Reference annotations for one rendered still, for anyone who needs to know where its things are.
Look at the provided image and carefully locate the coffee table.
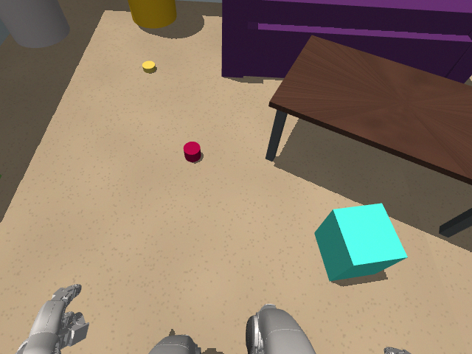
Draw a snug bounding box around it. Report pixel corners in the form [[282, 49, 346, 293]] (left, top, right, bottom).
[[265, 35, 472, 237]]

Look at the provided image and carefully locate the sofa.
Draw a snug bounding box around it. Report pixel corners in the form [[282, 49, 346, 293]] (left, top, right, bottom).
[[222, 0, 472, 83]]

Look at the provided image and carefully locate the left robot arm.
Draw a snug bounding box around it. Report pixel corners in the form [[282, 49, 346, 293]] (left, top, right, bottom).
[[15, 332, 61, 354]]

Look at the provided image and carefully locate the left robot hand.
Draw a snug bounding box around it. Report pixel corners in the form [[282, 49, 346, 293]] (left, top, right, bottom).
[[29, 284, 89, 350]]

